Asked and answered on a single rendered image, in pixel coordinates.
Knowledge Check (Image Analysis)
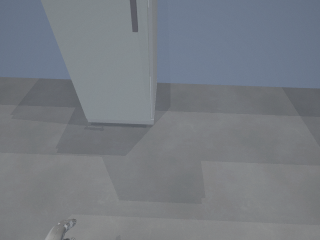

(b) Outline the fridge door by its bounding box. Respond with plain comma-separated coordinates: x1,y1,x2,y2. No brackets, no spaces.
41,0,151,121

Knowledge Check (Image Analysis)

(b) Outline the robot left hand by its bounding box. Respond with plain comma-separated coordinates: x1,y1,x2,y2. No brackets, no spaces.
45,219,77,240

